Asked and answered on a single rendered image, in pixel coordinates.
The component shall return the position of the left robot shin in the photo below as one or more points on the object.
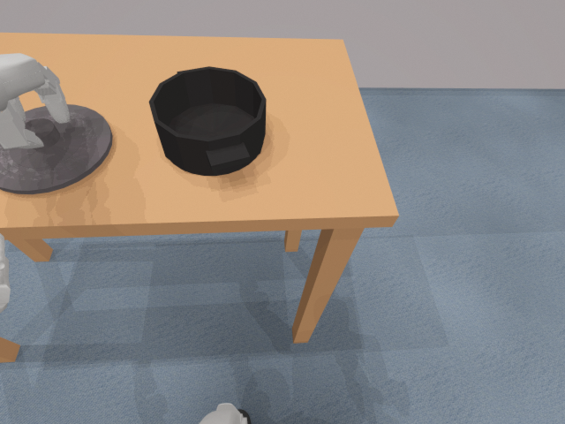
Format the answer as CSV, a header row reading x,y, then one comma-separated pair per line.
x,y
226,406

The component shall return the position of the robot left hand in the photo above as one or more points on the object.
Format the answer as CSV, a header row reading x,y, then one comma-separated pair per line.
x,y
20,74

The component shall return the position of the table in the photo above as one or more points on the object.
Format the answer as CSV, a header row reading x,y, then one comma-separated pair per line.
x,y
319,167

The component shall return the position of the knob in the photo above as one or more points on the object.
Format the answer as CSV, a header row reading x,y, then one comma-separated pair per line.
x,y
45,130

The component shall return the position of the lid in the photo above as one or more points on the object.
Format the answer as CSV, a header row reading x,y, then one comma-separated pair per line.
x,y
85,142

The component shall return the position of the pot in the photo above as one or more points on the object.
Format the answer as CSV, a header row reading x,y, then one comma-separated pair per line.
x,y
210,121

